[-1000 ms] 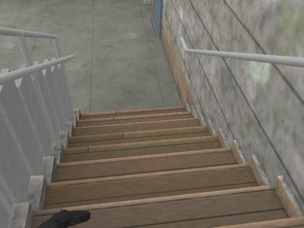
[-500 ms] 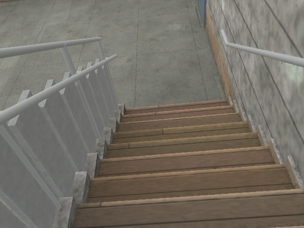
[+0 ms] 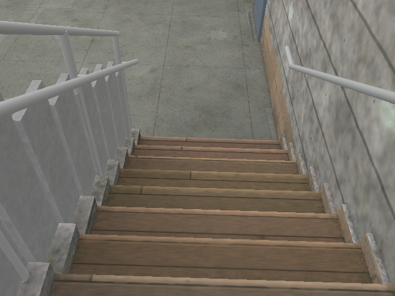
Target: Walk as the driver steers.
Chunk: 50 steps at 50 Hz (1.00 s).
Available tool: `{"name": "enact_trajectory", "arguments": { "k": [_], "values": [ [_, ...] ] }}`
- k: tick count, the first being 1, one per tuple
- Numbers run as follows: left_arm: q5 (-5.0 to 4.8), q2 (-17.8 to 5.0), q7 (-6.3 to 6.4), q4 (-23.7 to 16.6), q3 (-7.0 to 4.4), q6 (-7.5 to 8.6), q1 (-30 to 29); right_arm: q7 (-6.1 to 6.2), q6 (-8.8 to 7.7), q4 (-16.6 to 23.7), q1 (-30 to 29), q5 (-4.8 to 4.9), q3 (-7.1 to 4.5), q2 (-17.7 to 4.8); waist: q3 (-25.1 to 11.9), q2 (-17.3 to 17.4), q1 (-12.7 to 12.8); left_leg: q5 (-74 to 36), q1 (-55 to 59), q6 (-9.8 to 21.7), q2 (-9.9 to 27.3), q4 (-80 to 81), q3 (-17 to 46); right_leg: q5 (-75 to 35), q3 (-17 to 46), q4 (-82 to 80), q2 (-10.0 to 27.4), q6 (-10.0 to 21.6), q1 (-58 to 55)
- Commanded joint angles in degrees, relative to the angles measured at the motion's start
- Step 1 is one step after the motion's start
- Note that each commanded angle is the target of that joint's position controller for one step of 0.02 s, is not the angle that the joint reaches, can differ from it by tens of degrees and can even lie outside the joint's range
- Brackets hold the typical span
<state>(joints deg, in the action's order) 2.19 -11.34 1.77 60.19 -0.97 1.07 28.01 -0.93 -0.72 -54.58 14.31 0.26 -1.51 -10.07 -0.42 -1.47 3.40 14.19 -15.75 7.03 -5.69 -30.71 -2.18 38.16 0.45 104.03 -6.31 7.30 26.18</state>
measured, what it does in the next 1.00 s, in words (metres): goes down: right foot 0.17 m lower, then left foot 0.17 m lower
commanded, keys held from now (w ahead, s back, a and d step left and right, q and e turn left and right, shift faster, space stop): w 1.00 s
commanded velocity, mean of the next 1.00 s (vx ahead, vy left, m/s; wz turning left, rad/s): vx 0.49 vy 0.00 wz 0.00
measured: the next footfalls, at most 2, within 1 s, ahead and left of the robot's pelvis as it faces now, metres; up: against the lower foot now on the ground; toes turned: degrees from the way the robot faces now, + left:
right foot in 0.46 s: +0.37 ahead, -0.10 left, -0.17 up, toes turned -1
left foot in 0.98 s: +0.66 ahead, +0.07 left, -0.34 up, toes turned +4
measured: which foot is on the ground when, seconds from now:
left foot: down 0.00-0.46, up 0.48-0.96, down 0.98-1.00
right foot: up 0.00-0.44, down 0.46-1.00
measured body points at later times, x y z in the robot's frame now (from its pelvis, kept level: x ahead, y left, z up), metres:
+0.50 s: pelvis +0.28 -0.03 -0.16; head +0.28 -0.05 +0.29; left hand +0.42 +0.20 -0.27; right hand +0.17 -0.26 -0.31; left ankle +0.08 +0.07 -0.65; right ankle +0.33 -0.10 -0.90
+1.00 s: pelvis +0.55 -0.01 -0.31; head +0.55 +0.00 +0.14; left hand +0.42 +0.21 -0.46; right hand +0.72 -0.22 -0.42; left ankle +0.63 +0.06 -1.06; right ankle +0.34 -0.10 -0.86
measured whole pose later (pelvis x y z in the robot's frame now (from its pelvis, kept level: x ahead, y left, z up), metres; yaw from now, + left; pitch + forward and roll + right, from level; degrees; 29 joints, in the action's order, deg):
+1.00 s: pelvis +0.55 -0.01 -0.31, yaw +1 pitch -1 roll -4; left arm 2.7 -10.1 2.9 61.7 -0.7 2.6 29.6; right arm -0.9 -2.8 -52.9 4.7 -1.4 -1.7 -11.4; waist 1.0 3.6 6.7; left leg -6.9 -14.9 5.2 1.7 -18.0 -2.6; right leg 46.8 -4.8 79.2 -6.9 7.1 11.9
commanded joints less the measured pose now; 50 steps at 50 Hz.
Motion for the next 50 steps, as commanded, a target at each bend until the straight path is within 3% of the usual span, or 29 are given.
{"name": "enact_trajectory", "arguments": {
  "k": [1,2,3,5,8,10,11,14,17,20,21,22,23,24,25,26,27,29,30,32,34,36,38,40,44,46,48,49,50],
  "values": [
    [0.91,-10.23,-0.62,-5.23,-3.25,0.65,-5.91,1.01,-1.31,-0.66,7.71,-1.27,-0.65,-5.35,8.45,1.68,-2.47,13.10,10.60,11.81,21.94,12.45,28.37,-18.03,7.31,-14.11,7.16,-2.62,31.17],
    [0.83,-8.02,-1.13,-3.17,-2.84,0.34,-4.18,1.11,-2.37,-1.88,9.93,-2.26,-0.03,-4.25,9.81,2.46,-0.90,6.14,3.04,10.33,20.09,10.29,27.22,-19.93,7.58,-18.60,8.52,-3.50,27.35],
    [0.21,-5.57,-1.94,-4.09,-2.43,-0.27,-7.44,1.84,-3.35,-1.71,9.51,-1.00,0.64,-3.49,12.21,0.30,0.82,3.49,-7.02,8.14,16.66,12.65,20.99,-28.31,6.27,-32.85,10.05,-6.09,20.30],
    [2.29,-2.18,-2.54,-3.87,-1.69,-1.21,-8.62,2.25,-3.50,-3.30,14.16,-1.26,-0.11,-7.12,8.42,6.06,-0.42,-9.61,-8.34,9.07,16.30,11.79,21.83,-31.14,2.74,-36.21,10.13,-7.15,14.61],
    [0.11,-5.67,-2.78,-6.09,-3.00,-1.00,-13.77,1.96,-3.82,-4.06,16.33,-0.84,0.24,-5.10,7.99,3.73,-0.75,-4.16,-2.26,6.56,13.45,6.66,21.21,-47.41,6.48,-43.30,12.06,-5.19,22.69],
    [0.97,-7.06,-3.08,-7.45,-2.78,0.95,-19.34,2.94,-4.75,-2.19,11.58,-0.03,0.16,-5.05,8.40,2.02,-1.32,-2.03,-11.19,3.87,7.68,2.89,14.39,-64.59,1.42,-60.66,9.89,-4.50,10.41],
    [0.94,-4.62,-3.63,-6.82,-2.37,1.35,-19.07,2.77,-4.71,-2.31,11.82,-0.09,0.52,-4.65,5.23,3.14,-2.42,1.04,-14.06,3.08,6.85,1.72,13.13,-71.02,-0.86,-61.02,8.15,-4.22,1.21],
    [0.60,-3.75,-3.83,-7.66,-1.95,0.66,-20.86,2.96,-3.88,-3.58,15.57,-0.81,0.40,-5.49,6.39,5.50,-5.19,0.30,-8.10,3.98,8.92,-5.69,15.52,-66.85,-0.42,-61.03,7.48,-4.28,3.90],
    [-0.35,-3.64,-3.16,-12.87,-1.37,1.19,-31.34,3.65,-2.25,-5.13,21.26,-2.89,0.58,-5.26,11.94,5.44,-12.05,-6.98,4.76,5.75,9.53,-12.02,18.25,-55.26,0.24,-72.75,7.87,-5.47,13.85],
    [-1.54,-2.89,-2.46,-11.52,-1.06,2.39,-23.14,4.73,-1.15,-7.18,22.07,-3.98,1.00,-4.16,9.81,3.10,-10.97,-16.47,3.12,4.46,7.79,-24.86,14.71,-57.22,-1.67,-87.05,8.07,-4.04,-3.57],
    [-1.39,-4.12,-2.20,-8.97,-1.63,2.38,-15.86,4.90,-0.99,-7.46,21.96,-4.04,0.95,-5.23,7.56,1.76,-8.00,-21.65,4.72,4.97,8.19,-32.60,14.79,-54.68,-2.28,-89.85,8.23,-3.03,-8.68],
    [-0.88,-6.37,-2.19,-2.51,-3.05,2.09,3.37,4.31,-1.16,-7.25,15.75,-3.17,0.78,-6.71,-2.00,4.26,2.38,-29.64,-4.97,4.45,9.28,-48.60,13.15,-62.59,-4.12,-77.68,7.86,-0.77,-30.20],
    [-0.97,-9.93,-2.24,-2.54,-3.80,1.76,5.02,3.40,-1.82,-5.95,17.34,-1.39,-0.69,-8.07,-1.70,-7.18,3.87,0.95,-12.35,1.40,-0.52,-71.07,6.34,-62.70,4.95,-90.77,15.50,2.97,-34.85],
    [-0.38,-9.92,-3.25,-1.91,-3.10,1.81,9.08,4.02,-2.09,-5.43,24.47,0.89,-0.33,-4.38,-11.83,-10.25,-0.73,39.95,-32.78,-0.15,-1.66,-88.73,5.01,-96.32,11.95,-60.81,26.89,5.58,-59.25],
    [-1.99,-11.26,-3.73,-1.85,-3.48,1.29,10.56,4.74,-2.32,-3.03,22.87,1.01,-0.23,-6.75,-17.03,-9.07,1.27,38.76,-43.39,0.15,0.75,-91.25,5.93,-85.69,17.20,-61.12,30.21,8.54,-64.24],
    [-3.10,-11.48,-2.95,-2.75,-4.24,1.31,7.28,4.56,-1.84,-3.70,19.48,-1.20,-1.18,-9.95,-9.52,-5.45,1.04,23.25,-48.00,0.50,4.00,-79.55,8.61,-57.05,19.88,-71.43,31.09,13.60,-52.02],
    [-2.13,-8.23,-2.28,-3.11,-3.55,1.07,2.61,4.01,-0.98,-2.57,13.02,-2.48,-1.73,-9.90,-3.12,-4.01,-0.36,20.42,-46.98,-0.99,5.87,-74.27,7.15,-35.92,22.93,-77.60,29.65,13.93,-38.44],
    [-0.40,-4.87,-2.10,-2.83,-1.76,2.81,0.03,2.73,0.20,-4.16,10.41,-3.80,-2.21,-7.42,5.91,-0.59,-3.90,7.22,-37.67,-2.17,7.32,-57.12,10.71,-42.45,20.55,-75.92,24.98,10.20,-15.88],
    [-1.45,-3.66,-1.48,-2.65,-1.16,3.67,-1.28,2.09,0.78,-3.71,8.44,-2.85,-1.59,-4.47,9.50,1.90,-6.73,-1.66,-30.17,-4.59,8.28,-42.88,8.86,-45.19,13.26,-79.09,20.36,7.20,-4.48],
    [-1.59,-7.31,-1.14,-1.39,-1.90,3.98,0.60,1.07,2.05,-4.20,8.32,-4.90,-1.07,-1.58,5.65,-3.72,-6.91,-5.90,-22.81,-5.46,8.19,-38.56,4.51,-51.42,13.74,-79.55,19.47,8.32,-1.49],
    [-1.44,-6.89,-1.47,-2.05,-1.79,3.71,1.39,0.89,2.42,-4.71,9.56,-3.70,-1.64,-3.36,3.26,-4.18,-7.89,-13.24,-24.05,-4.24,8.93,-40.46,4.72,-50.37,14.37,-77.34,19.06,7.05,-3.55],
    [-2.62,-2.95,-0.70,-0.62,-0.80,4.50,2.25,0.07,0.75,-0.84,-0.67,-3.06,-2.98,-7.07,7.14,-0.42,-6.12,-28.02,-31.76,-2.99,10.40,-25.92,8.69,-35.38,14.03,-73.71,15.71,5.14,-8.88],
    [-2.36,-3.97,-0.23,-2.43,-1.02,5.06,-2.84,-0.66,-1.09,-0.06,-5.82,-3.20,-1.62,-4.24,4.64,0.27,-4.85,-48.24,-9.72,-3.11,6.76,-11.67,0.93,-21.40,6.42,-72.74,9.64,2.02,4.86],
    [-1.82,-4.94,-0.11,-1.61,-1.17,4.55,-0.91,-1.11,-1.08,-0.19,-5.62,-2.73,-1.13,-3.25,5.13,-1.35,-3.69,-47.74,-8.48,-3.21,6.41,-11.99,1.22,-19.89,7.97,-68.14,11.16,2.66,2.85],
    [0.41,-4.35,0.95,0.70,-0.92,2.06,7.30,-0.18,-1.13,5.62,-17.42,-1.54,-0.37,-3.72,12.64,-3.44,5.02,-31.29,-21.41,-4.14,8.23,2.11,2.65,-30.79,12.85,-60.17,12.85,4.92,-14.49],
    [1.18,-3.42,1.80,1.82,-0.80,1.45,7.84,0.37,-1.78,4.95,-12.27,-1.07,-0.23,-3.76,11.73,-1.50,4.65,-33.80,-11.52,-3.30,8.55,12.88,1.06,-34.94,9.36,-51.39,11.52,4.25,-13.91],
    [1.12,-4.68,1.81,2.98,-0.36,0.91,9.07,0.74,-1.93,-0.14,1.21,-1.50,-1.30,-5.56,6.55,2.68,-0.25,-28.53,3.13,-1.62,6.91,16.10,-2.18,-46.33,8.74,-36.96,11.25,4.90,-13.61],
    [0.82,-5.60,1.67,3.21,-0.57,0.72,8.29,0.42,-1.55,-3.79,11.13,-1.73,-2.36,-7.73,2.63,4.17,-4.78,-28.98,16.26,-0.56,9.23,18.49,-0.43,-38.62,7.58,-22.92,8.81,5.08,-6.70],
    [-0.38,-4.25,0.78,2.82,-1.19,1.34,9.27,-0.05,-1.36,-5.77,17.88,-1.89,-3.23,-11.41,-3.74,13.10,-6.62,-48.49,33.15,2.58,16.09,5.13,5.31,-0.92,1.77,-0.29,1.16,2.31,8.10]
  ]
}}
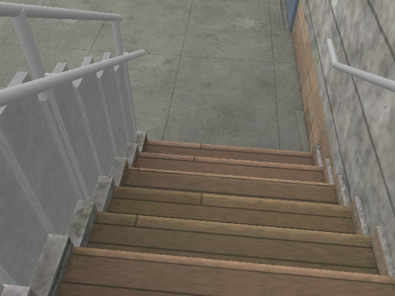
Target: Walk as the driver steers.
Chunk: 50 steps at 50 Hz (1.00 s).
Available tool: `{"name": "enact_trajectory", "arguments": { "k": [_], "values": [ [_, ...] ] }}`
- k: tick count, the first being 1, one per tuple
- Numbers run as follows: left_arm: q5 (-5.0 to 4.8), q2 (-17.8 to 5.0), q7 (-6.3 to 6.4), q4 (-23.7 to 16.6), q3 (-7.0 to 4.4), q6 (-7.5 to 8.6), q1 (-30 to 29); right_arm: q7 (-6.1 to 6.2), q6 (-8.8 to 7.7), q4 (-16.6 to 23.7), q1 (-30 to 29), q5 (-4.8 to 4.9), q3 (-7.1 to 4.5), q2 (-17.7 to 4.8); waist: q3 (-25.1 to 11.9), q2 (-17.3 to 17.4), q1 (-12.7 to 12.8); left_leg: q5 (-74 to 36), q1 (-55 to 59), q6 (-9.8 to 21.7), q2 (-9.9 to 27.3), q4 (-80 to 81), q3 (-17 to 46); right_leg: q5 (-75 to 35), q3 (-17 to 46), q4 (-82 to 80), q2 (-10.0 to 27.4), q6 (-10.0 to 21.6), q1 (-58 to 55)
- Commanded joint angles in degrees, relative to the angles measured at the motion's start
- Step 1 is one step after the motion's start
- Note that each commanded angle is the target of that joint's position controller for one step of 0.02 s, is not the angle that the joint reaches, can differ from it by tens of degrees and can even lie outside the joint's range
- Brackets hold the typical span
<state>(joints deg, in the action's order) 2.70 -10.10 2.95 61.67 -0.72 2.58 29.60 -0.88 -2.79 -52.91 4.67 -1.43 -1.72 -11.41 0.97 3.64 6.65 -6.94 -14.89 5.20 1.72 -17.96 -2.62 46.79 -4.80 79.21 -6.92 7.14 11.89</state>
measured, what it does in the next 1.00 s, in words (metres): goes down: right foot 0.17 m lower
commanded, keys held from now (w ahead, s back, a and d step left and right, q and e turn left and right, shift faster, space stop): w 0.86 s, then w+q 0.14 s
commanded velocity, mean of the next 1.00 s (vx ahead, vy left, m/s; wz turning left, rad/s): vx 0.50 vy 0.00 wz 0.02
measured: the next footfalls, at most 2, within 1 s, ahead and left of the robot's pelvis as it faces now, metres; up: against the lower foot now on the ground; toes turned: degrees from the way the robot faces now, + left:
right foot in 0.54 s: +0.42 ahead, -0.10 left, -0.17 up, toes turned -2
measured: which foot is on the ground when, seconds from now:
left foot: down 0.00-0.54, up 0.56-1.00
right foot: down 0.00-0.00, up 0.02-0.52, down 0.54-1.00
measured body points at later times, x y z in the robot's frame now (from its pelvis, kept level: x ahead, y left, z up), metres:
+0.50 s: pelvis +0.26 -0.01 -0.13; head +0.26 -0.02 +0.32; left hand +0.43 +0.22 -0.24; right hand +0.16 -0.24 -0.28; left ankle +0.08 +0.07 -0.76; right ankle +0.40 -0.11 -0.86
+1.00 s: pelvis +0.51 -0.02 -0.26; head +0.50 -0.02 +0.19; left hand +0.41 +0.22 -0.41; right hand +0.65 -0.26 -0.39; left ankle +0.67 +0.11 -0.96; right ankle +0.38 -0.10 -0.93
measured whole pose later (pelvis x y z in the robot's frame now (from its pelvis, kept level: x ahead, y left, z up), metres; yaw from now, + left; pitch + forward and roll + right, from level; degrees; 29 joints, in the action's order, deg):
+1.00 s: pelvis +0.51 -0.02 -0.26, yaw +2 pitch -2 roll -2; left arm 1.9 -10.8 1.6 60.8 -1.4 4.5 29.9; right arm -1.5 -0.5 -54.6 8.0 -1.6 -3.2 -12.9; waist -0.5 2.5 3.5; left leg -24.8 -32.2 3.7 1.2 -37.8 3.0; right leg 42.2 -6.0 53.7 -3.1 3.7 10.1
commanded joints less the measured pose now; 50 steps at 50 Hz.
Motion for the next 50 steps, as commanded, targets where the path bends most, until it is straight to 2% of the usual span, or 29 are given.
{"name": "enact_trajectory", "arguments": {
  "k": [1,2,3,4,6,7,9,11,12,14,15,17,23,26,27,28,29,30,31,32,33,34,37,38,40,42,43,45,50],
  "values": [
    [-3.76,-5.82,0.37,-0.46,-1.59,0.07,11.89,-0.76,1.10,-6.67,31.33,-0.15,-2.53,-9.99,-16.84,6.91,-9.41,-37.06,50.23,8.49,18.82,-27.45,14.95,9.76,7.72,41.71,1.88,1.05,38.12],
    [-4.33,-8.19,0.76,-3.92,-1.57,0.51,6.20,-0.84,1.57,-6.73,33.54,1.54,-3.38,-12.83,-19.84,6.82,-13.28,-14.55,52.65,15.15,25.20,-18.59,25.39,5.22,6.94,46.06,2.76,0.39,51.32],
    [-2.90,-7.58,0.65,-6.93,-1.15,0.39,-4.44,0.32,1.64,-5.34,28.89,1.50,-3.42,-12.36,-11.21,6.76,-14.70,20.16,42.05,17.96,26.22,-5.53,30.57,-6.89,7.60,38.12,5.33,-0.33,60.06],
    [-1.34,-11.86,-0.07,-5.73,-3.24,-0.38,-7.76,0.76,1.66,-4.48,23.56,1.12,-1.72,-6.31,-2.01,-2.94,-10.66,22.77,25.96,15.60,21.58,-1.48,26.08,-16.16,9.37,27.18,8.03,-1.16,53.27],
    [-0.11,-8.15,-1.30,-2.25,-3.53,-1.82,-3.74,0.86,-0.34,-5.06,20.48,-0.57,0.03,-2.68,5.22,-5.97,-4.47,6.67,3.51,10.28,14.53,-7.95,18.27,-27.41,13.58,8.56,9.80,-2.58,40.67],
    [-0.62,-4.42,-2.13,-2.92,-2.77,-2.39,-5.94,1.36,-1.34,-4.32,17.87,0.26,0.39,-2.21,7.52,-4.60,-2.40,7.41,-8.53,7.33,10.34,-4.11,11.73,-36.20,10.30,-6.72,10.07,-4.85,31.17],
    [1.79,-1.97,-3.00,-2.70,-2.45,-3.60,-6.35,1.78,-1.78,-6.12,21.48,0.79,-0.32,-6.14,4.35,3.00,-2.80,-2.47,-10.34,9.71,10.11,-4.42,13.31,-40.26,6.49,-10.29,9.69,-5.82,24.85],
    [0.43,-3.53,-3.10,-2.52,-2.84,-4.07,-5.29,1.45,-1.46,-5.66,23.42,0.62,-0.47,-6.16,1.75,2.83,-2.18,-1.93,-6.44,9.80,10.82,-6.98,15.34,-46.85,7.26,-8.50,10.85,-4.78,28.03],
    [-0.14,-5.24,-3.48,-5.01,-3.65,-3.38,-12.26,1.64,-1.95,-7.38,25.18,1.16,0.17,-3.24,4.52,0.25,-3.60,10.28,-0.65,8.69,9.02,-9.00,16.21,-55.27,11.36,-16.03,12.37,-4.12,36.62],
    [-0.35,-5.34,-3.70,-7.14,-3.52,-2.38,-19.64,2.11,-2.26,-7.15,27.73,0.69,-0.06,-4.55,6.18,0.18,-6.49,18.89,3.69,8.56,9.08,-9.27,19.67,-59.30,11.10,-22.55,12.53,-3.94,42.66],
    [0.25,-7.58,-3.92,-8.98,-3.56,-1.07,-22.77,2.77,-2.92,-5.04,21.25,0.80,-0.26,-4.64,6.85,-3.75,-4.95,22.82,-7.60,6.65,4.80,-11.69,12.79,-71.90,7.58,-36.96,10.93,-4.38,29.73],
    [-0.31,-4.06,-5.03,-7.70,-2.88,-0.27,-21.62,2.55,-2.87,-5.40,21.51,1.00,0.19,-4.47,3.50,-2.63,-5.84,27.85,-15.78,5.23,3.53,-14.35,10.24,-82.42,3.84,-36.43,8.32,-3.80,12.50],
    [-2.16,-4.39,-4.06,-13.74,-1.82,-0.27,-32.44,4.03,0.37,-7.54,30.19,-1.91,-0.01,-4.89,12.41,0.25,-15.49,14.60,6.04,7.82,5.99,-26.88,16.14,-62.24,7.20,-56.26,11.65,-4.29,25.07],
    [-1.33,-5.82,-3.17,-6.96,-2.82,0.39,-11.67,4.40,1.12,-9.45,30.98,-1.89,0.41,-5.09,4.17,-5.32,-8.40,0.36,2.44,7.43,3.53,-50.81,10.15,-63.16,0.39,-65.44,8.90,-1.92,-0.94],
    [-0.88,-8.32,-3.55,-3.41,-3.91,-0.05,-2.04,4.15,1.23,-9.68,30.89,-1.37,0.07,-5.78,-0.15,-7.66,-4.35,10.42,-5.60,7.10,0.29,-66.84,8.48,-63.53,2.24,-66.07,11.06,-0.95,-14.72],
    [-1.01,-11.76,-4.20,-1.82,-4.48,-0.23,4.84,3.43,0.59,-9.20,32.23,0.14,-0.46,-3.35,-7.58,-16.82,-2.80,54.35,-21.95,4.05,-7.90,-92.23,3.49,-86.88,9.17,-49.21,19.60,2.65,-32.40],
    [-1.55,-12.15,-4.91,-2.40,-3.95,-0.57,7.01,4.30,0.20,-6.75,35.79,2.68,-0.67,-4.84,-16.78,-14.95,-4.00,62.26,-37.03,3.11,-6.53,-104.27,5.42,-93.73,17.76,-33.65,28.03,5.61,-46.53],
    [-3.28,-16.01,-4.56,-2.48,-5.21,-1.08,8.04,4.55,-0.07,-2.72,28.88,3.08,-0.30,-6.16,-19.72,-17.93,-0.26,56.72,-50.32,2.13,-5.87,-107.28,4.15,-64.55,29.87,-44.96,35.20,13.75,-47.88],
    [-2.89,-13.14,-3.47,-3.60,-4.56,-1.02,3.93,4.59,0.24,-0.88,18.52,0.99,-0.23,-6.21,-9.40,-12.16,0.94,45.43,-56.62,1.62,-2.92,-97.93,5.65,-34.50,31.46,-56.30,33.91,14.49,-35.55],
    [-2.34,-8.53,-3.00,-4.09,-3.05,-1.21,-1.48,3.84,1.10,-1.59,17.10,-0.85,-1.62,-9.02,-1.88,-3.95,-3.32,37.04,-47.43,0.45,-0.08,-84.90,8.74,-33.04,27.75,-57.63,30.49,12.26,-18.91],
    [-0.48,-6.65,-3.09,-4.94,-2.04,-0.04,-4.17,3.05,1.91,-4.29,20.97,-0.94,-2.49,-8.79,1.91,-3.81,-7.46,30.56,-39.06,-0.31,0.85,-72.25,9.24,-40.71,23.95,-55.23,26.69,10.21,-6.26],
    [-0.39,-5.42,-3.09,-4.00,-1.64,1.12,-3.98,2.49,2.52,-6.32,21.79,-1.51,-2.29,-6.09,4.23,-4.68,-8.67,25.87,-34.87,-0.91,0.87,-68.21,10.69,-49.64,21.00,-52.72,23.78,8.14,1.70],
    [-2.36,-8.49,-2.36,-2.87,-2.00,2.35,-2.44,0.93,4.32,-5.47,18.85,-2.97,-1.32,-0.76,2.78,-10.20,-10.50,13.64,-22.59,-3.90,1.19,-50.98,4.74,-57.43,16.67,-55.97,20.14,7.99,12.55],
    [-1.68,-9.74,-2.56,-3.39,-2.47,2.34,-2.07,0.94,4.55,-6.70,21.51,-2.40,-1.52,-1.34,-0.16,-11.02,-11.32,7.58,-22.57,-3.21,1.26,-53.34,4.45,-57.39,17.30,-53.79,20.18,8.05,10.20],
    [-2.40,-5.49,-2.51,-2.08,-1.56,2.43,0.48,0.41,4.08,-3.35,12.04,-1.14,-2.62,-4.04,3.71,-7.44,-9.47,-1.62,-33.17,-2.27,3.44,-45.65,9.73,-40.44,19.37,-52.31,18.48,6.80,4.51],
    [-2.00,-5.74,-2.00,-1.81,-1.31,2.44,3.75,-0.02,3.22,-1.56,5.61,-1.44,-2.67,-4.01,5.58,-7.47,-6.66,-4.64,-40.00,-2.09,3.11,-40.93,11.15,-28.99,23.31,-51.66,19.09,7.05,-0.08],
    [-1.96,-5.47,-1.29,-3.02,-1.45,2.90,-1.32,-0.04,2.30,0.30,3.21,-1.75,-2.66,-5.74,6.56,-4.29,-8.17,-14.57,-31.91,-2.89,2.30,-29.76,8.07,-26.90,18.01,-49.59,16.15,5.64,7.70],
    [-2.08,-6.91,-1.27,-4.25,-1.48,3.46,-3.81,-1.09,0.93,-0.51,2.33,-0.79,-1.89,-2.75,3.54,-4.00,-7.55,-28.54,-11.68,-1.93,-0.97,-25.05,2.72,-22.91,11.79,-47.55,13.57,3.12,18.80],
    [0.40,-6.23,-0.74,-1.45,-1.68,1.49,4.70,-0.45,1.28,4.58,-8.27,0.72,-0.88,-2.13,12.39,-8.13,1.94,-14.28,-23.78,-1.25,-0.59,-12.82,4.95,-31.06,12.42,-36.53,16.75,3.42,1.24]
  ]
}}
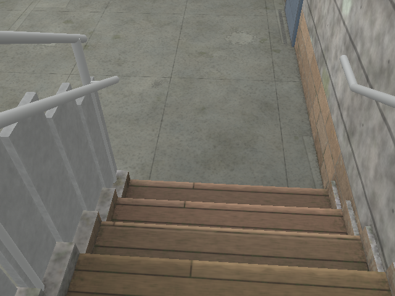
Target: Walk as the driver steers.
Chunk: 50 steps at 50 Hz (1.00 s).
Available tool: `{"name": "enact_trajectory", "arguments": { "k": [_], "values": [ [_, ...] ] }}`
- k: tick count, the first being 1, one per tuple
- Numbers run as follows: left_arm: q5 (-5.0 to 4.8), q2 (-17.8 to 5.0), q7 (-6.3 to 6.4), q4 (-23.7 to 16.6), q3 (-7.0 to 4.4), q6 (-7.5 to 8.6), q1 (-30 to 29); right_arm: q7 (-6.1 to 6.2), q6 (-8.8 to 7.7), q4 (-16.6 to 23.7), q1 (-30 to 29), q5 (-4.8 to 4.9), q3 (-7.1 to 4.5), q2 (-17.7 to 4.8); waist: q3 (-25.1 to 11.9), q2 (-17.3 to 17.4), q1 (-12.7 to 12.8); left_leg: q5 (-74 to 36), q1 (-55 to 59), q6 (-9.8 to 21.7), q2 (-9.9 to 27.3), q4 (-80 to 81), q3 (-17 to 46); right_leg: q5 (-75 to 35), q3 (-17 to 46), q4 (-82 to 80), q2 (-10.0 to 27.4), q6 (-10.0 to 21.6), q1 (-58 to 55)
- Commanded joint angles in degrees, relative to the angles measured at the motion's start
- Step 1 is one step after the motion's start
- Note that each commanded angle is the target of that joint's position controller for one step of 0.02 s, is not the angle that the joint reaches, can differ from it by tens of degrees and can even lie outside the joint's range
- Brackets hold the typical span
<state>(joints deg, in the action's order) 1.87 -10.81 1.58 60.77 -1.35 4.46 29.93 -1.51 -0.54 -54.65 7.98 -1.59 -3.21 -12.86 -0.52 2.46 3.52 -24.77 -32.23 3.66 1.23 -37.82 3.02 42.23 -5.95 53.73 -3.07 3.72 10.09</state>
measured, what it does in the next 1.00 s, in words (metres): goes down: left foot 0.17 m lower, then right foot 0.17 m lower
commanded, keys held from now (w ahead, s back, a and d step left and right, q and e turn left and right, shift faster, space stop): w+q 0.16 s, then q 0.26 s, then e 0.58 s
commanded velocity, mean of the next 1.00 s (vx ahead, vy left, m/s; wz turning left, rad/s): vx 0.20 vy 0.00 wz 0.08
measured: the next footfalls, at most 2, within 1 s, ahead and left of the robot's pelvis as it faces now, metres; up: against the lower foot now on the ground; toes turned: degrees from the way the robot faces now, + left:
left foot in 0.12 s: +0.21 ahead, +0.10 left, -0.17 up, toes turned +7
right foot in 0.70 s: +0.47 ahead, -0.03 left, -0.34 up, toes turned +14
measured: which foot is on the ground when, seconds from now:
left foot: up 0.00-0.10, down 0.12-0.70, up 0.72-1.00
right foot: down 0.00-0.12, up 0.14-0.68, down 0.70-1.00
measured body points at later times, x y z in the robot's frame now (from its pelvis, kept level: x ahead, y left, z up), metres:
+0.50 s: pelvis +0.23 +0.05 -0.14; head +0.23 +0.07 +0.31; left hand +0.30 +0.32 -0.27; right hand +0.24 -0.21 -0.28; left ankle +0.17 +0.10 -0.84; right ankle +0.41 -0.07 -0.81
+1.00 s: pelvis +0.31 +0.03 -0.29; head +0.34 +0.00 +0.16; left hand +0.30 +0.29 -0.41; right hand +0.55 -0.15 -0.39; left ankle +0.33 +0.17 -0.69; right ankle +0.43 -0.03 -1.01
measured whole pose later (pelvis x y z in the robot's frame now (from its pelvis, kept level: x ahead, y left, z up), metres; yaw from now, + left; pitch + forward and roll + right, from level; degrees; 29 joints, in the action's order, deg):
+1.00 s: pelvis +0.31 +0.03 -0.29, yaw +4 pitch +0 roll +2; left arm 0.8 -11.7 2.2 49.1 0.2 -1.0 20.6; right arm 4.6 5.3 -38.3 0.5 -3.4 0.6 -10.7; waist 2.2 3.0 3.5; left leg 20.6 -63.0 -4.3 -5.3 -125.2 1.2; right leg 7.3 8.5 34.4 -6.5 3.8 26.3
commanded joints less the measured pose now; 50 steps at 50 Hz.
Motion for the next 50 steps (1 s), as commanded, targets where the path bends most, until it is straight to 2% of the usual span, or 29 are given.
{"name": "enact_trajectory", "arguments": {
  "k": [1,3,4,5,6,7,8,9,10,12,14,15,17,19,22,24,30,32,34,35,36,37,38,39,41,42,44,45,50],
  "values": [
    [1.58,-5.73,1.18,-0.04,-0.96,-1.04,5.22,0.21,-1.22,7.07,-12.23,1.13,0.74,-0.59,14.45,-7.42,5.68,6.13,-6.42,0.56,1.19,10.25,0.15,-29.30,14.51,-9.50,13.57,7.30,0.41],
    [1.86,-4.32,1.57,1.34,-0.35,-1.93,5.29,0.97,-1.82,5.68,-6.13,0.59,0.46,-1.46,12.49,-4.99,4.61,5.33,4.64,1.97,2.11,18.70,-4.47,-37.79,10.07,0.27,12.92,6.82,0.96],
    [1.90,-5.43,1.54,1.54,-0.26,-1.97,5.79,1.03,-1.68,2.97,1.24,0.08,0.12,-1.91,9.07,-2.94,1.71,8.11,13.18,2.99,0.24,19.61,-7.16,-44.87,8.61,8.27,12.74,6.96,1.29],
    [1.61,-7.35,1.97,1.43,-0.56,-2.28,3.70,0.60,-1.52,-1.44,13.80,0.20,-0.72,-3.16,3.54,-3.59,-4.58,9.78,26.05,4.50,0.92,22.66,-6.01,-48.89,8.22,20.37,12.57,7.68,4.09],
    [1.06,-8.70,1.16,0.97,-1.16,-1.87,2.68,0.26,-0.98,-4.47,21.42,-0.33,-1.81,-5.74,-0.82,3.51,-8.82,9.18,37.29,4.89,-0.35,20.74,-7.79,-37.76,2.51,38.41,7.51,5.84,10.02],
    [-0.18,-4.41,0.74,-0.55,-1.04,-1.55,6.11,-0.61,-0.82,-5.36,25.71,-0.34,-2.55,-10.15,-7.60,13.41,-6.44,-21.13,59.00,10.83,10.68,-2.98,3.24,9.64,-0.17,65.28,1.60,2.34,34.55],
    [-1.39,-6.99,0.75,-4.38,-0.86,-1.24,4.69,-0.83,-0.14,-4.49,27.73,2.40,-2.40,-10.59,-16.77,8.30,-8.32,-17.32,67.24,15.45,15.94,-6.56,14.14,7.93,3.51,69.52,3.67,1.22,46.00],
    [-1.52,-8.05,0.64,-8.82,-0.84,-0.52,-4.56,0.27,0.12,-2.96,26.14,2.17,-3.01,-13.19,-13.43,9.06,-12.04,13.44,64.36,21.89,22.04,8.33,25.57,-2.91,5.53,61.87,4.31,-0.21,58.08],
    [0.02,-9.28,0.67,-9.88,-1.51,-0.67,-11.19,1.42,0.48,-2.15,20.66,1.72,-2.34,-10.28,-5.30,2.91,-9.79,28.00,50.72,21.32,21.80,14.89,29.28,-9.05,7.78,51.82,7.41,-1.49,56.61],
    [1.23,-9.85,1.16,-8.95,-2.25,-2.44,-11.12,2.43,-0.50,-0.59,14.21,0.17,-0.21,-6.20,3.89,-5.17,-3.57,5.87,28.31,17.92,17.79,9.33,23.82,-19.06,10.71,33.70,9.57,-3.81,46.16],
    [1.64,-6.02,0.57,-9.98,-1.83,-4.65,-12.43,2.88,-1.66,1.06,11.70,1.83,-0.11,-6.94,3.63,-4.86,-1.18,-5.48,12.05,13.91,8.52,12.04,13.91,-28.60,7.98,16.25,7.87,-6.26,30.72],
    [1.97,-3.38,0.46,-9.55,-1.15,-5.41,-9.32,3.12,-1.73,0.69,12.88,1.59,-0.52,-7.82,0.33,0.12,-0.09,-15.89,10.11,13.74,8.28,10.21,13.16,-31.11,6.01,15.53,5.67,-6.42,25.08],
    [0.49,-4.35,0.04,-6.74,-1.54,-5.31,-3.55,2.89,-1.49,1.98,13.01,1.25,-0.47,-7.52,-4.91,4.39,1.57,-24.00,11.15,11.65,6.29,5.86,11.05,-40.99,5.39,17.56,4.95,-4.70,20.54],
    [0.84,-7.84,0.24,-11.07,-2.93,-4.70,-13.12,3.77,-1.39,0.66,17.99,2.55,0.33,-3.29,-3.54,2.08,-1.54,-3.00,18.06,10.34,3.10,2.36,13.76,-50.43,9.76,9.54,5.69,-3.68,31.19],
    [1.90,-6.49,-0.38,-14.67,-2.23,-4.34,-21.10,5.04,-1.10,2.59,17.01,1.38,0.52,-3.84,-0.04,-0.08,-2.97,12.67,15.36,11.01,1.63,-1.71,18.01,-59.23,9.86,0.34,4.46,-3.91,33.44],
    [2.40,-4.72,-1.04,-14.40,-1.74,-3.78,-20.49,5.30,-1.02,2.42,18.60,1.51,1.23,-2.98,0.22,-0.46,-3.39,18.89,13.64,10.17,1.18,-4.65,18.65,-61.91,9.95,-3.97,3.79,-3.89,29.91],
    [-0.59,-3.08,-2.50,-14.87,-0.86,-2.02,-23.91,5.57,-1.26,1.73,19.42,-0.29,3.22,-0.69,6.32,1.21,-8.64,32.47,9.37,8.58,1.11,-10.83,15.79,-66.28,14.22,-31.04,5.39,-2.56,16.16],
    [-2.12,-4.05,-2.94,-14.55,-1.04,-1.62,-21.65,5.62,-0.48,0.93,19.43,-1.24,2.54,-2.49,7.71,2.08,-10.14,26.64,7.59,9.19,1.83,-15.14,15.17,-63.27,11.27,-36.81,6.52,-1.52,10.01],
    [-1.27,-4.98,-3.08,-9.86,-2.07,-2.32,-10.83,5.50,0.26,0.93,19.23,-0.58,2.84,-1.79,6.25,-3.25,-6.70,28.57,4.14,8.71,-1.37,-27.82,11.89,-67.38,7.39,-44.25,6.88,0.16,-2.29],
    [-1.12,-7.54,-2.83,-7.41,-2.98,-2.38,-3.91,4.73,0.08,2.01,19.87,-0.80,2.54,-2.81,1.96,-9.64,-5.08,40.51,2.48,7.51,-5.03,-40.80,5.37,-81.19,7.47,-42.62,8.24,0.26,-10.99],
    [-1.25,-10.04,-3.16,-5.49,-3.60,-2.55,5.01,4.45,-0.28,3.79,20.55,0.40,2.19,-1.59,-7.41,-16.56,-2.24,71.57,-12.17,3.85,-9.46,-64.23,-2.56,-109.86,15.60,-24.53,17.91,5.03,-29.69],
    [-3.04,-11.03,-3.58,-5.93,-3.79,-3.43,4.90,4.79,0.11,4.92,20.99,2.23,2.02,-2.61,-13.88,-17.12,-1.94,84.74,-24.64,1.22,-10.08,-82.83,-7.46,-103.01,24.07,-16.71,23.44,12.24,-37.74],
    [-4.59,-11.56,-3.78,-7.92,-4.04,-3.99,3.42,4.94,0.49,7.30,15.30,0.88,1.75,-4.15,-13.99,-11.54,-0.23,79.19,-32.56,0.31,-7.79,-90.54,-7.58,-92.00,28.28,-20.25,24.82,16.24,-35.28],
    [-3.72,-14.12,-2.58,-10.19,-4.85,-4.25,-1.86,4.68,0.57,10.27,9.20,0.10,2.13,-3.56,-13.83,-11.53,0.92,72.60,-35.70,-1.79,-7.04,-90.99,-6.05,-73.45,34.43,-27.25,27.53,21.83,-30.58],
    [-0.77,-10.34,-0.45,-12.72,-2.89,-5.04,-8.32,5.06,2.02,13.78,-2.29,-1.65,2.74,-3.05,-5.20,-2.16,0.08,56.32,-32.51,-3.56,-3.38,-84.63,-1.95,-48.24,33.69,-33.54,22.82,19.58,-7.43],
    [0.20,-9.28,-0.45,-12.96,-2.09,-5.23,-10.14,5.38,3.43,14.12,-2.05,-1.60,3.13,-1.15,-3.40,-2.25,-1.60,52.88,-28.08,-3.88,-4.60,-85.70,-3.30,-47.78,32.41,-33.47,19.31,17.81,2.53],
    [0.00,-9.81,-0.34,-14.38,-1.47,-5.03,-10.41,6.00,5.19,15.04,-2.12,-2.14,3.60,0.91,-2.77,-3.70,-2.46,51.30,-28.70,-4.41,-6.53,-90.30,-5.08,-46.69,30.85,-32.61,14.32,15.13,8.55],
    [-1.05,-8.73,0.31,-13.86,-0.55,-4.54,-10.88,5.86,5.25,16.19,-2.12,-1.64,3.43,0.75,-1.72,-2.83,-4.16,43.61,-30.37,-5.71,-5.90,-86.44,-2.92,-42.17,27.88,-29.29,10.02,12.72,10.33],
    [-1.00,-10.11,1.30,-17.08,-0.22,-4.51,-10.01,6.66,5.73,22.24,-7.33,-2.16,3.65,0.66,-5.91,-6.80,-2.11,44.17,-35.35,-9.72,-8.07,-91.49,-3.13,-40.30,34.47,-27.62,8.36,12.12,6.06]
  ]
}}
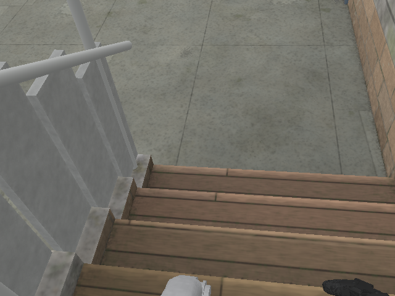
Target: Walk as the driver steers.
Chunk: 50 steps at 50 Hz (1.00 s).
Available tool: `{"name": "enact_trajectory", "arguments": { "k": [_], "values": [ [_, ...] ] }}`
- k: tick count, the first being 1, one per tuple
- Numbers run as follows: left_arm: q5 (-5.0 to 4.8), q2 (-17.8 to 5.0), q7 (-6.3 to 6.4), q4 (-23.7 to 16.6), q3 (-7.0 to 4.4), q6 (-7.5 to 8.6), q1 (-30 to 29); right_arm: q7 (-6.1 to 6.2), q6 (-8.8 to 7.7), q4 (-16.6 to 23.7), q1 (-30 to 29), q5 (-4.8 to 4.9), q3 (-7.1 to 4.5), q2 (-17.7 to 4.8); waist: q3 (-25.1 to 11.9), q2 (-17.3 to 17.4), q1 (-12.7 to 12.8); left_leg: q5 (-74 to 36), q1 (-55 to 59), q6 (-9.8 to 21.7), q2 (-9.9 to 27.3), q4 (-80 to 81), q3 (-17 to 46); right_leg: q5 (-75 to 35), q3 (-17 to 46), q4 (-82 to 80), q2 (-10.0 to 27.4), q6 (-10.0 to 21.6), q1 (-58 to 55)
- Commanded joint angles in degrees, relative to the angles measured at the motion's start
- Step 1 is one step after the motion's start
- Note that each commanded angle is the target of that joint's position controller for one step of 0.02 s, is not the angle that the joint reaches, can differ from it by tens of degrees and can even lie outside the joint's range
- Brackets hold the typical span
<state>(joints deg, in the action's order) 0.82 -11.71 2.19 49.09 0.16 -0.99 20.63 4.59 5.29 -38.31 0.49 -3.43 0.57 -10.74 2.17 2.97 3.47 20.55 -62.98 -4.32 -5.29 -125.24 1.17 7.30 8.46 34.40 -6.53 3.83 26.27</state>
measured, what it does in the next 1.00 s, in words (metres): climbs, backwards: left foot 0.17 m higher, then right foot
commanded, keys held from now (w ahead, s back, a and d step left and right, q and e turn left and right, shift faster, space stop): e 0.20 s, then no key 0.80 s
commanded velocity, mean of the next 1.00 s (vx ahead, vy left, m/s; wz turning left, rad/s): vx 0.00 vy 0.00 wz -0.23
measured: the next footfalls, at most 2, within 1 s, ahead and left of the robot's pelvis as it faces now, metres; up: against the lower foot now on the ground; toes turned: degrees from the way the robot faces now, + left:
left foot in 0.34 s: -0.07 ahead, +0.16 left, +0.17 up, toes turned -12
right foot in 0.86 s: -0.09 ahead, -0.03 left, +0.17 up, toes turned -9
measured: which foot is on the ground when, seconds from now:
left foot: up 0.00-0.32, down 0.34-1.00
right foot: down 0.00-0.34, up 0.36-0.84, down 0.86-1.00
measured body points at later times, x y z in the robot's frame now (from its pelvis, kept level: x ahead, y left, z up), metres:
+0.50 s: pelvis -0.08 +0.09 +0.09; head -0.09 +0.13 +0.54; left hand +0.15 +0.32 +0.00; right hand -0.16 -0.17 -0.02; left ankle -0.12 +0.16 -0.55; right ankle +0.08 -0.12 -0.48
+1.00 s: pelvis -0.09 +0.08 +0.18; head -0.09 +0.08 +0.63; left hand +0.03 +0.29 +0.04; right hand -0.12 -0.15 +0.03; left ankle -0.11 +0.16 -0.55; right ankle -0.13 -0.02 -0.55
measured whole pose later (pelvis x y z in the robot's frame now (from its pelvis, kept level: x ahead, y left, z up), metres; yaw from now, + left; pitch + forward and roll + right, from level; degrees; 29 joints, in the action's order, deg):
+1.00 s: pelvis -0.09 +0.08 +0.18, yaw -11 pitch -1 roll +0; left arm -0.3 -10.4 1.4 55.3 2.2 -3.1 12.0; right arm 0.6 1.3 -52.0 19.5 0.6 0.5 -10.8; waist 0.9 0.8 -2.1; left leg 18.4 -8.4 3.8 -3.6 -27.9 -0.9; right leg 17.2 1.5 28.9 -1.7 1.1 10.5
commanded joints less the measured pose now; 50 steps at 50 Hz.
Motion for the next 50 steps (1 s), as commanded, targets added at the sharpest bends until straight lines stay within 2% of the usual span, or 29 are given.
{"name": "enact_trajectory", "arguments": {
  "k": [1,7,8,9,12,14,15,16,17,18,19,20,21,23,24,27,29,31,32,36,38,39,40,41,42,44,45,47,50],
  "values": [
    [0.10,-9.31,0.92,-5.97,-1.83,0.83,-0.25,0.71,0.05,7.25,-1.31,-0.28,-0.07,-1.51,-8.83,-7.90,-1.23,-0.09,-5.78,-2.03,-1.79,-4.36,-1.05,-3.21,21.53,-8.63,11.70,11.84,-12.37],
    [0.45,-11.15,2.76,-10.54,-3.25,0.09,-0.71,-1.36,0.89,14.01,-7.43,0.55,-0.28,-3.25,-8.03,-10.14,1.72,4.33,-4.06,-2.72,-2.47,-5.03,0.89,10.78,28.20,-13.89,12.54,13.06,-18.88],
    [0.58,-11.01,2.26,-11.61,-3.29,-0.29,-0.59,-1.66,0.83,14.35,-7.60,1.17,-0.27,-3.10,-7.78,-9.07,2.58,7.93,-1.82,-1.96,-3.08,-3.29,-2.14,9.17,28.49,-17.21,12.75,14.38,-17.81],
    [0.84,-13.48,2.11,-11.52,-4.35,-0.15,-0.04,-2.15,0.42,14.76,-6.20,1.51,0.04,-1.83,-8.66,-11.19,2.47,17.07,4.37,0.20,-2.59,-5.47,-2.11,4.36,29.91,-22.11,15.28,15.73,-17.18],
    [0.02,-14.90,2.39,-12.70,-5.66,-0.28,-2.84,-3.20,-0.25,16.89,-4.40,1.60,-0.07,-3.89,-8.70,-10.93,0.77,21.77,16.01,3.95,0.38,7.92,-1.53,2.83,23.18,-25.99,14.51,13.25,-16.36],
    [-1.55,-14.96,1.99,-14.51,-6.19,-1.10,-7.90,-4.51,-0.24,16.03,3.06,1.82,0.88,-3.81,-9.06,-12.36,-3.44,28.52,38.73,8.22,0.61,32.13,-4.50,6.29,12.88,-32.58,10.64,7.58,-3.48],
    [-2.49,-15.81,1.47,-15.90,-6.78,-1.37,-10.99,-5.59,0.03,13.64,11.41,2.03,0.73,-5.05,-8.72,-18.08,-6.46,33.27,55.54,10.68,-1.96,41.79,-6.88,12.26,9.60,-37.66,9.23,5.62,8.23],
    [-2.28,-14.84,1.75,-14.51,-7.24,-2.12,-7.45,-6.00,0.66,10.39,23.35,3.20,-0.78,-9.04,-4.80,-16.80,-10.19,50.88,61.33,12.44,-6.83,62.85,-6.21,33.42,10.38,-31.33,6.24,2.62,12.82],
    [-1.26,-10.11,0.86,-12.74,-6.38,-1.81,-8.29,-5.75,0.14,3.69,37.50,4.88,-1.34,-9.54,4.45,3.66,-17.06,53.59,64.76,17.01,-0.55,78.46,19.30,48.87,13.04,4.88,3.79,1.51,30.39],
    [1.92,-7.14,-1.10,-22.03,-5.71,1.31,-23.77,-4.27,-1.38,1.34,40.80,7.19,-1.78,-13.17,16.50,18.89,-20.34,16.92,66.52,16.63,22.61,94.30,62.42,47.48,17.44,18.29,-4.71,-1.86,69.60],
    [0.99,-9.92,-0.86,-23.50,-6.38,4.07,-30.67,-1.95,-3.59,0.20,37.08,5.33,-1.16,-12.10,18.85,7.90,-19.36,-6.35,55.33,13.28,21.60,99.95,65.59,36.08,25.80,20.58,-5.39,-2.86,66.38],
    [-0.79,-6.71,-0.28,-21.85,-5.56,4.45,-23.20,-1.48,-4.22,1.50,23.75,1.74,-1.38,-12.85,13.77,9.29,-8.29,-8.81,48.30,11.50,21.32,96.54,57.14,27.01,23.04,24.94,-7.63,-2.95,57.45],
    [0.66,-6.94,0.24,-18.77,-5.43,3.46,-18.64,-1.99,-4.70,2.73,16.11,0.00,-1.70,-12.17,8.67,8.59,-3.43,-13.39,38.99,9.70,16.47,90.54,44.38,19.66,18.50,34.83,-8.94,-3.83,45.20],
    [0.85,-8.10,0.04,-11.97,-6.19,-0.69,-5.87,-3.86,-4.10,4.30,2.88,0.25,-1.06,-8.07,1.75,6.50,7.33,-7.14,17.17,8.48,11.55,87.04,24.99,4.17,7.72,52.80,-9.12,-5.38,21.36],
    [0.35,-8.48,-0.41,-10.83,-6.27,-2.12,-4.35,-4.62,-3.54,4.90,0.85,0.99,-1.13,-7.31,-0.95,5.86,7.87,-0.59,15.26,9.17,11.55,88.25,20.61,-0.28,4.36,59.36,-8.52,-5.95,17.12],
    [-0.12,-6.87,-2.04,-9.98,-4.60,-3.72,-8.08,-3.81,-3.68,3.57,6.09,3.31,-1.11,-8.30,-0.20,-1.97,3.89,8.02,20.21,11.26,10.17,90.95,14.82,-7.54,0.38,63.08,-5.41,-6.32,15.47],
    [1.34,-7.13,-1.68,-8.16,-4.75,-3.88,-8.11,-3.21,-4.27,-0.25,16.94,3.48,-2.06,-10.56,-1.13,-2.85,0.23,-0.57,33.45,10.59,8.72,90.10,12.42,-6.24,-0.57,61.09,-3.68,-6.46,19.26],
    [1.89,-5.67,-1.58,-7.59,-4.12,-4.28,-11.23,-2.60,-4.67,-4.10,26.12,3.34,-1.91,-9.32,-1.24,-0.40,-4.28,-8.39,45.79,11.18,8.78,89.09,10.93,-3.91,-0.63,53.70,-2.29,-6.95,23.55],
    [1.09,-3.33,-1.19,-6.86,-3.10,-4.87,-12.54,-2.18,-4.57,-5.17,28.66,3.40,-0.99,-6.82,0.09,2.64,-6.17,-25.68,50.41,10.86,10.21,91.36,12.76,1.77,-1.27,51.31,-1.39,-6.39,24.17],
    [0.07,-4.49,-0.90,-4.80,-2.61,-5.04,-13.90,-1.21,-5.73,-6.34,28.64,1.86,-1.35,-7.75,-3.33,6.24,-6.86,-46.30,62.06,12.55,14.00,89.83,13.53,6.35,0.16,36.95,1.39,-6.68,20.82],
    [-1.74,-2.25,-1.53,-5.55,-0.93,-5.13,-16.32,-1.20,-4.48,-7.86,27.89,1.68,-1.78,-8.63,-0.57,9.41,-7.70,-47.11,61.16,11.93,14.45,95.72,11.99,23.79,-4.56,15.85,3.67,-7.77,12.08],
    [-0.86,-3.58,-1.43,-1.23,-1.23,-4.86,-9.06,-1.95,-5.27,-7.40,24.66,1.92,-1.92,-8.73,-4.39,9.42,-5.40,-51.94,56.06,12.45,14.88,91.33,11.08,10.49,-5.34,22.75,5.15,-6.12,1.52],
    [-1.06,-3.86,-1.41,-0.02,-1.03,-4.60,-6.96,-2.49,-5.63,-7.05,22.60,2.75,-1.11,-7.03,-5.92,7.46,-4.54,-51.12,51.86,12.68,15.18,91.98,9.88,8.70,-6.59,19.64,5.31,-4.58,-4.60],
    [-2.18,-2.59,-1.48,-2.91,-0.12,-4.27,-13.41,-2.80,-4.87,-8.33,25.20,2.90,-1.11,-7.28,-1.29,6.88,-7.44,-47.50,54.38,12.12,14.51,98.00,10.50,25.57,-8.80,3.21,3.85,-4.74,-1.91],
    [-1.86,-2.42,-1.53,-1.32,0.07,-4.01,-11.94,-2.84,-4.68,-9.55,25.57,2.96,-1.81,-8.77,-0.04,5.04,-7.11,-45.41,54.00,11.98,14.31,97.44,11.54,21.10,-8.37,-1.48,5.03,-4.45,-7.35],
    [-1.45,-4.50,-0.92,2.51,0.19,-3.06,-4.28,-2.91,-4.81,-9.67,24.65,3.87,-1.98,-8.21,-3.39,-1.01,-5.65,-38.18,48.79,10.00,12.14,95.08,10.14,-9.13,-2.03,-8.01,9.61,-1.99,-23.33],
    [-1.55,-5.58,-0.30,3.09,0.19,-2.00,-6.81,-3.56,-4.95,-9.53,26.05,4.74,-1.63,-6.73,-3.32,-10.17,-8.00,-28.84,49.63,8.73,9.80,99.14,7.17,-26.05,0.18,-2.77,11.78,1.20,-20.42],
    [-1.13,-3.24,-0.52,4.13,1.20,-1.10,-7.91,-3.45,-4.75,-11.28,22.02,4.36,-1.76,-7.39,-4.38,-10.37,-4.72,-16.81,52.08,8.42,7.66,100.17,4.84,-27.09,0.25,-7.34,13.08,1.88,-21.44],
    [-0.96,-4.09,-0.79,5.71,1.36,-1.44,-7.66,-4.36,-4.19,-12.90,21.17,3.68,-1.74,-5.70,-1.66,-7.79,-5.05,-11.43,55.04,8.18,7.92,104.26,4.96,-12.40,-0.40,-11.42,12.06,1.36,-17.64]
  ]
}}
Keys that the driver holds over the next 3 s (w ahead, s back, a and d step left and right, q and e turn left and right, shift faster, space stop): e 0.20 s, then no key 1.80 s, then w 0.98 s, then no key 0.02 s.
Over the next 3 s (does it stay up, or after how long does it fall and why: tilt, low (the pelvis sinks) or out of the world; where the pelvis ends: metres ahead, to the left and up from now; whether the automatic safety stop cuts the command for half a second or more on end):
stays up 0.23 -0.05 -0.02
